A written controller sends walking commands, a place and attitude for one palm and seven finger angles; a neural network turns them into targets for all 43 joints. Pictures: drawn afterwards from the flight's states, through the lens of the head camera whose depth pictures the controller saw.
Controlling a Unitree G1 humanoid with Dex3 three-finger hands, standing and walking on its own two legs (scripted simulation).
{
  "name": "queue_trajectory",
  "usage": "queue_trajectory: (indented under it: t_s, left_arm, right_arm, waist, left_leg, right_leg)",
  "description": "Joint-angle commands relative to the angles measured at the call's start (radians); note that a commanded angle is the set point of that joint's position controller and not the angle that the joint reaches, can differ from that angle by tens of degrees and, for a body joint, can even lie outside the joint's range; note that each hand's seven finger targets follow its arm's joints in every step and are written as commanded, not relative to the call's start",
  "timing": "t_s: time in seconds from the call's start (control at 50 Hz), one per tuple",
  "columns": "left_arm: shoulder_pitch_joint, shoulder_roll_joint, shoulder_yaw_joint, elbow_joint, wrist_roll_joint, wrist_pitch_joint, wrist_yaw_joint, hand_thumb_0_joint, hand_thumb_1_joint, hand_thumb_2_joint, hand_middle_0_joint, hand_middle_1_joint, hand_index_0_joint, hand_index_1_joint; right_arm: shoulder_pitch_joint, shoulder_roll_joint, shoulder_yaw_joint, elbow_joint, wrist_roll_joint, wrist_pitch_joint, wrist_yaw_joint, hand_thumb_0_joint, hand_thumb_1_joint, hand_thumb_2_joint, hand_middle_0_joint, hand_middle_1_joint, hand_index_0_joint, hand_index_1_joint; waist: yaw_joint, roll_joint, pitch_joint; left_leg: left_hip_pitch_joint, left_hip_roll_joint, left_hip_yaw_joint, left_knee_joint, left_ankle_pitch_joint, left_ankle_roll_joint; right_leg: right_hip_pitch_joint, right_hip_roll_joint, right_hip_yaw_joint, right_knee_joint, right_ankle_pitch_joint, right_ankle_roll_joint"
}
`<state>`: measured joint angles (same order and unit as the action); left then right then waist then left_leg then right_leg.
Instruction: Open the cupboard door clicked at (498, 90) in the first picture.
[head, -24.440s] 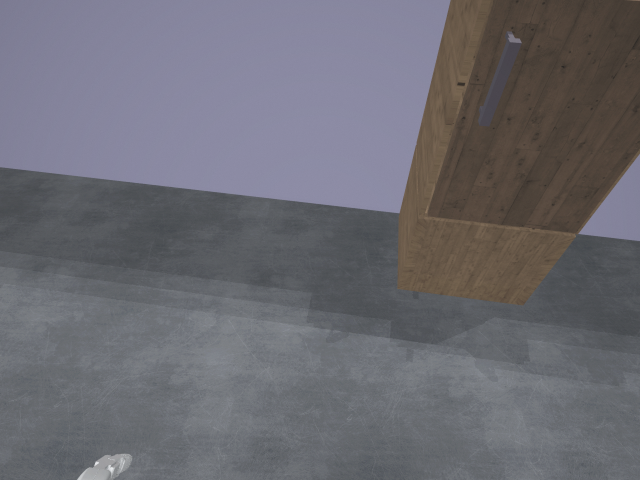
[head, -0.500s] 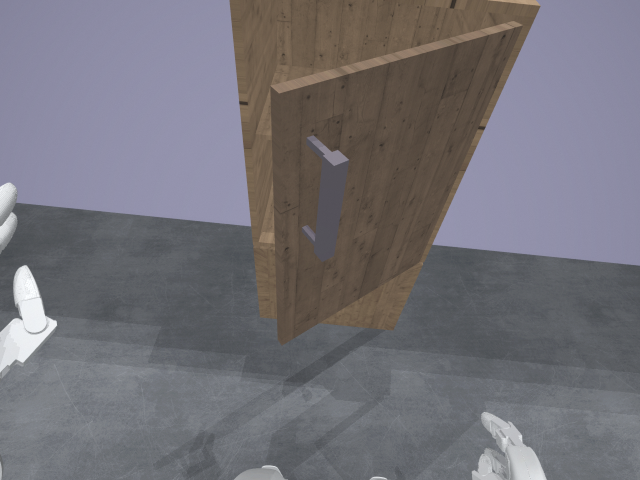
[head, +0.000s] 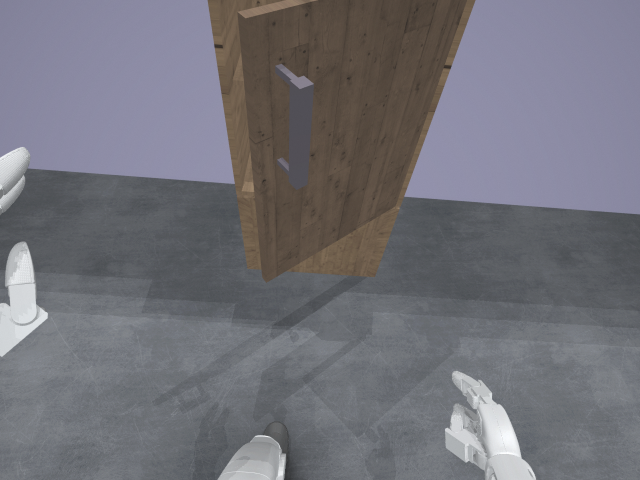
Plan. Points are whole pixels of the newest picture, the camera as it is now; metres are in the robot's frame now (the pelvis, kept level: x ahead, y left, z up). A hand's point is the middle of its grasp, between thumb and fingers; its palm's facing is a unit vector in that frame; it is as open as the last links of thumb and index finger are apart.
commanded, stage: stop stepping back and stand still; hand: left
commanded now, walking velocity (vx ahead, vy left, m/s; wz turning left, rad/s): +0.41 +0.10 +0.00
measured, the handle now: (291, 131) +0.55 +0.09 +0.11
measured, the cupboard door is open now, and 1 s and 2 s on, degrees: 39 39 39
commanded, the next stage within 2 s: let the arm hang, fingers relaxed in 1.12 s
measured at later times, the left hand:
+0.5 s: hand out of the picture +0.17 +0.29 +0.20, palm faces +0.44 -0.79 -0.43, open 7.4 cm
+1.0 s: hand out of the picture +0.15 +0.27 +0.18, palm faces +0.47 -0.77 -0.43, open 7.4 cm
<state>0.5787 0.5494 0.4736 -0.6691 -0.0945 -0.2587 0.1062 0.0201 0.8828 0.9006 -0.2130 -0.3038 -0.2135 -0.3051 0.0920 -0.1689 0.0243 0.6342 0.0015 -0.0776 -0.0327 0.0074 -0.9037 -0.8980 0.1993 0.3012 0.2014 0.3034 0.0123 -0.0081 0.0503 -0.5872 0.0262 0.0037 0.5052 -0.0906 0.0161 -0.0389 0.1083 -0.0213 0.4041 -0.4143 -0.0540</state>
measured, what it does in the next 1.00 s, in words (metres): steps on the spot: left foot, then left foot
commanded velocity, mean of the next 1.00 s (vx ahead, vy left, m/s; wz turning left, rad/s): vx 0.07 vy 0.00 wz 0.00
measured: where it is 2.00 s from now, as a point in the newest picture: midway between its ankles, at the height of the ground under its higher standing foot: outside the picture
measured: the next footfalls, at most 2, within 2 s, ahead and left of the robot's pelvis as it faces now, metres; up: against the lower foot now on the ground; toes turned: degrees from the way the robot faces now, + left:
left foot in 0.08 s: +0.13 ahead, +0.09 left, +0.00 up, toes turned -2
left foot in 0.38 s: -0.01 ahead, +0.13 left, +0.00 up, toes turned +0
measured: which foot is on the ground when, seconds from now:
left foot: up 0.00-0.06, down 0.08-0.26, up 0.28-0.36, down 0.38-1.00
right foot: down 0.00-0.42, up 0.44-0.72, down 0.74-1.00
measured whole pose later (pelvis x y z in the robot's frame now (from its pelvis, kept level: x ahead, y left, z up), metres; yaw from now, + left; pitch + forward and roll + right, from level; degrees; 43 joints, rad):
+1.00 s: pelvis -0.05 +0.00 +0.01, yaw +1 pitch -1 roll +0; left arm 0.48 0.36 0.39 -0.40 -0.03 -0.19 0.15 0.02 0.88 0.90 -0.21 -0.30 -0.21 -0.30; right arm 0.21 -0.24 -0.01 0.67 0.01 -0.11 -0.08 0.01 -0.90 -0.90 0.20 0.30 0.20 0.30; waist 0.01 0.02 -0.02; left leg -0.24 0.00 -0.02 0.52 -0.26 -0.01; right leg -0.14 0.06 -0.07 0.49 -0.34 -0.08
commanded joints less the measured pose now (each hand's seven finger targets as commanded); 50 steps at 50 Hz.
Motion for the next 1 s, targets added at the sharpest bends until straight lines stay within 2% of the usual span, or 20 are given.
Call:
queue_trajectory:
  t_s: [0.0, 0.06, 0.1, 0.18, 0.22, 0.24, 0.28, 0.32, 0.36, 0.4, 0.44, 0.46, 0.5, 0.56, 0.64, 0.7, 0.76, 0.78, 0.86, 0.98]
  left_arm:
    - [0.129, 0.107, 0.197, -0.022, -0.004, 0.004, 0.030, 0.000, 0.900, 0.900, -0.200, -0.300, -0.200, -0.300]
    - [-0.081, 0.034, 0.078, 0.085, 0.007, 0.049, 0.035, 0.000, 0.900, 0.900, -0.200, -0.300, -0.200, -0.300]
    - [-0.199, 0.022, 0.025, 0.176, 0.022, 0.053, 0.044, 0.000, 0.900, 0.900, -0.200, -0.300, -0.200, -0.300]
    - [-0.236, 0.015, -0.025, 0.096, 0.045, 0.040, 0.039, 0.000, 0.900, 0.900, -0.200, -0.300, -0.200, -0.300]
    - [-0.218, 0.044, -0.007, -0.017, 0.048, 0.024, 0.043, 0.000, 0.900, 0.900, -0.200, -0.300, -0.200, -0.300]
    - [-0.220, 0.103, 0.039, -0.088, 0.046, 0.016, 0.050, 0.000, 0.900, 0.900, -0.200, -0.300, -0.200, -0.300]
    - [-0.182, 0.107, 0.066, -0.148, 0.058, -0.002, 0.058, 0.000, 0.900, 0.900, -0.200, -0.300, -0.200, -0.300]
    - [-0.167, 0.115, 0.098, -0.142, 0.064, -0.015, 0.069, 0.000, 0.900, 0.900, -0.200, -0.300, -0.200, -0.300]
    - [-0.171, 0.101, 0.107, -0.115, 0.062, -0.023, 0.076, 0.000, 0.900, 0.900, -0.200, -0.300, -0.200, -0.300]
    - [-0.159, 0.077, 0.102, -0.068, 0.057, -0.032, 0.082, 0.000, 0.900, 0.900, -0.200, -0.300, -0.200, -0.300]
    - [-0.120, 0.077, 0.102, -0.003, 0.056, -0.028, 0.072, 0.000, 0.900, 0.900, -0.200, -0.300, -0.200, -0.300]
    - [-0.121, 0.055, 0.085, 0.009, 0.049, -0.023, 0.066, 0.000, 0.900, 0.900, -0.200, -0.300, -0.200, -0.300]
    - [-0.049, 0.010, 0.061, 0.051, 0.041, -0.004, 0.059, 0.000, 0.900, 0.900, -0.200, -0.300, -0.200, -0.300]
    - [0.101, -0.008, 0.051, 0.050, 0.037, 0.021, 0.054, 0.000, 0.900, 0.900, -0.200, -0.300, -0.200, -0.300]
    - [0.016, 0.056, 0.081, -0.030, 0.061, 0.016, 0.065, 0.000, 0.900, 0.900, -0.200, -0.300, -0.200, -0.300]
    - [-0.055, 0.055, 0.061, -0.032, 0.074, 0.013, 0.065, 0.000, 0.900, 0.900, -0.200, -0.300, -0.200, -0.300]
    - [-0.134, 0.093, 0.083, -0.024, 0.061, 0.012, 0.060, 0.000, 0.900, 0.900, -0.200, -0.300, -0.200, -0.300]
    - [-0.145, 0.059, 0.062, -0.007, 0.060, 0.018, 0.059, 0.000, 0.900, 0.900, -0.200, -0.300, -0.200, -0.300]
    - [-0.166, 0.019, 0.037, 0.067, 0.064, 0.017, 0.060, 0.000, 0.900, 0.900, -0.200, -0.300, -0.200, -0.300]
    - [-0.100, 0.016, 0.031, 0.087, 0.064, 0.016, 0.057, 0.000, 0.900, 0.900, -0.200, -0.300, -0.200, -0.300]
  right_arm:
    - [-0.030, -0.130, -0.041, -0.178, 0.024, -0.020, -0.031, 0.000, -0.900, -0.900, 0.200, 0.300, 0.200, 0.300]
    - [0.019, -0.178, -0.047, -0.131, 0.023, -0.028, -0.052, 0.000, -0.900, -0.900, 0.200, 0.300, 0.200, 0.300]
    - [0.050, -0.197, -0.050, -0.122, 0.035, -0.045, -0.061, 0.000, -0.900, -0.900, 0.200, 0.300, 0.200, 0.300]
    - [0.006, -0.174, -0.051, -0.156, 0.018, -0.052, -0.064, 0.000, -0.900, -0.900, 0.200, 0.300, 0.200, 0.300]
    - [-0.003, -0.167, -0.058, -0.162, 0.009, -0.059, -0.059, 0.000, -0.900, -0.900, 0.200, 0.300, 0.200, 0.300]
    - [-0.001, -0.175, -0.068, -0.153, 0.007, -0.060, -0.058, 0.000, -0.900, -0.900, 0.200, 0.300, 0.200, 0.300]
    - [-0.007, -0.169, -0.066, -0.152, 0.002, -0.070, -0.052, 0.000, -0.900, -0.900, 0.200, 0.300, 0.200, 0.300]
    - [0.022, -0.152, -0.053, -0.146, -0.002, -0.084, -0.050, 0.000, -0.900, -0.900, 0.200, 0.300, 0.200, 0.300]
    - [0.061, -0.157, -0.051, -0.133, -0.006, -0.099, -0.059, 0.000, -0.900, -0.900, 0.200, 0.300, 0.200, 0.300]
    - [0.086, -0.177, -0.063, -0.139, -0.006, -0.119, -0.056, 0.000, -0.900, -0.900, 0.200, 0.300, 0.200, 0.300]
    - [0.098, -0.152, -0.062, -0.118, -0.029, -0.135, -0.051, 0.000, -0.900, -0.900, 0.200, 0.300, 0.200, 0.300]
    - [0.104, -0.152, -0.066, -0.110, -0.030, -0.134, -0.044, 0.000, -0.900, -0.900, 0.200, 0.300, 0.200, 0.300]
    - [0.095, -0.163, -0.078, -0.110, -0.012, -0.131, -0.036, 0.000, -0.900, -0.900, 0.200, 0.300, 0.200, 0.300]
    - [0.055, -0.155, -0.069, -0.128, -0.004, -0.119, -0.037, 0.000, -0.900, -0.900, 0.200, 0.300, 0.200, 0.300]
    - [0.028, -0.158, -0.058, -0.137, -0.014, -0.116, -0.051, 0.000, -0.900, -0.900, 0.200, 0.300, 0.200, 0.300]
    - [0.037, -0.142, -0.051, -0.132, -0.016, -0.110, -0.055, 0.000, -0.900, -0.900, 0.200, 0.300, 0.200, 0.300]
    - [0.031, -0.135, -0.052, -0.122, -0.019, -0.101, -0.053, 0.000, -0.900, -0.900, 0.200, 0.300, 0.200, 0.300]
    - [0.047, -0.143, -0.070, -0.110, -0.005, -0.099, -0.051, 0.000, -0.900, -0.900, 0.200, 0.300, 0.200, 0.300]
    - [0.034, -0.134, -0.054, -0.114, 0.007, -0.097, -0.053, 0.000, -0.900, -0.900, 0.200, 0.300, 0.200, 0.300]
    - [0.033, -0.163, -0.069, -0.143, 0.017, -0.076, -0.053, 0.000, -0.900, -0.900, 0.200, 0.300, 0.200, 0.300]
  waist:
    - [-0.007, -0.065, -0.209]
    - [-0.050, 0.132, -0.101]
    - [-0.031, 0.067, -0.050]
    - [-0.028, -0.021, -0.006]
    - [-0.023, -0.109, -0.001]
    - [-0.017, -0.140, -0.006]
    - [-0.005, -0.051, 0.023]
    - [-0.015, 0.058, 0.031]
    - [-0.031, 0.204, -0.012]
    - [-0.020, 0.397, -0.118]
    - [-0.027, 0.350, -0.155]
    - [-0.026, 0.196, -0.155]
    - [-0.027, 0.068, -0.145]
    - [-0.020, 0.116, -0.144]
    - [-0.015, 0.200, -0.092]
    - [-0.018, 0.120, -0.086]
    - [-0.022, -0.071, -0.108]
    - [-0.015, -0.144, -0.097]
    - [-0.017, -0.032, -0.091]
    - [-0.003, -0.022, -0.151]
  left_leg:
    - [0.268, -0.018, -0.017, 0.275, -0.142, 0.001]
    - [0.480, 0.031, -0.066, 0.038, 0.205, 0.036]
    - [0.416, 0.112, -0.178, -0.026, 0.191, 0.085]
    - [0.305, 0.046, -0.170, -0.077, -0.245, 0.038]
    - [0.343, -0.027, -0.067, 0.126, -0.196, -0.001]
    - [0.323, -0.047, -0.041, 0.275, -0.174, -0.017]
    - [0.198, -0.018, -0.052, 0.378, -0.210, -0.011]
    - [0.186, 0.019, -0.044, 0.196, -0.205, -0.002]
    - [0.337, 0.002, -0.053, -0.052, -0.046, 0.002]
    - [0.548, 0.167, -0.324, -0.137, 0.204, 0.087]
    - [0.550, 0.249, -0.488, -0.209, 0.197, 0.127]
    - [0.466, 0.254, -0.480, -0.240, 0.104, 0.127]
    - [0.382, 0.210, -0.361, -0.266, -0.039, 0.123]
    - [0.266, 0.140, -0.226, -0.341, -0.254, 0.080]
    - [0.129, 0.127, -0.187, -0.417, -0.464, 0.059]
    - [0.149, 0.065, -0.133, -0.284, -0.396, 0.022]
    - [0.286, -0.028, -0.082, 0.089, -0.185, -0.016]
    - [0.283, -0.039, -0.077, 0.207, -0.200, -0.016]
    - [0.211, -0.008, -0.044, 0.134, -0.218, -0.006]
    - [0.440, 0.045, -0.029, 0.006, 0.359, 0.029]
  right_leg:
    - [-0.198, -0.308, 0.107, 0.006, 0.759, 0.018]
    - [-0.334, -0.181, 0.023, 0.097, 0.528, 0.098]
    - [-0.307, -0.118, 0.046, 0.091, 0.321, 0.150]
    - [-0.282, -0.151, 0.076, -0.103, -0.018, 0.064]
    - [-0.370, -0.242, 0.193, -0.224, -0.205, -0.001]
    - [-0.396, -0.315, 0.254, -0.265, -0.226, -0.056]
    - [-0.333, -0.381, 0.286, -0.236, -0.066, -0.126]
    - [-0.230, -0.357, 0.220, -0.133, 0.133, -0.113]
    - [-0.213, -0.229, 0.096, 0.059, 0.217, -0.035]
    - [-0.331, -0.066, -0.005, 0.321, 0.011, 0.046]
    - [-0.394, -0.077, 0.064, 0.525, -0.156, 0.051]
    - [-0.337, -0.081, 0.078, 0.537, -0.147, 0.057]
    - [-0.275, -0.089, 0.059, 0.471, -0.048, 0.072]
    - [-0.156, -0.075, -0.017, 0.351, 0.007, 0.079]
    - [-0.027, -0.062, -0.057, 0.214, -0.013, 0.071]
    - [0.027, -0.092, -0.028, -0.043, 0.067, 0.049]
    - [-0.193, -0.343, 0.328, -0.234, 0.062, -0.060]
    - [-0.224, -0.370, 0.345, -0.226, 0.085, -0.074]
    - [-0.058, -0.335, 0.214, -0.041, 0.613, -0.049]
    - [-0.061, -0.186, 0.084, 0.026, 0.792, 0.119]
